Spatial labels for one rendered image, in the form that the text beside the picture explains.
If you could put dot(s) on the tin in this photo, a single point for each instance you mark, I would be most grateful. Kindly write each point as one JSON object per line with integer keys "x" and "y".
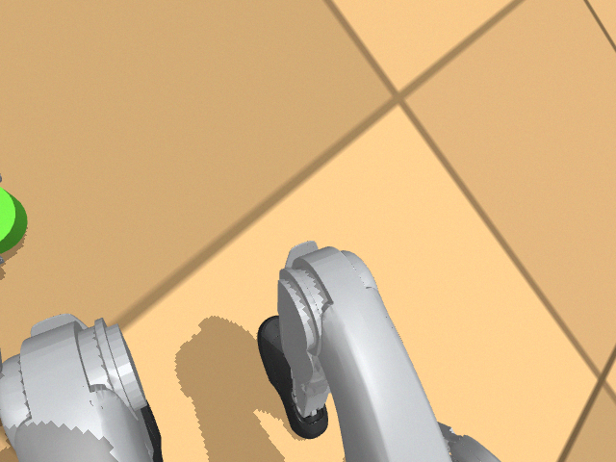
{"x": 13, "y": 221}

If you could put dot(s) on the left robot foot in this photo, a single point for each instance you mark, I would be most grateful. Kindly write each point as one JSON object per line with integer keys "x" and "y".
{"x": 154, "y": 433}

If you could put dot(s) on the right robot hand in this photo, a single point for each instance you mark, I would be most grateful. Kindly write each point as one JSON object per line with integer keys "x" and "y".
{"x": 465, "y": 448}

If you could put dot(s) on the right robot foot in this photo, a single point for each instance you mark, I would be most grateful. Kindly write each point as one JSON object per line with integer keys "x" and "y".
{"x": 279, "y": 374}

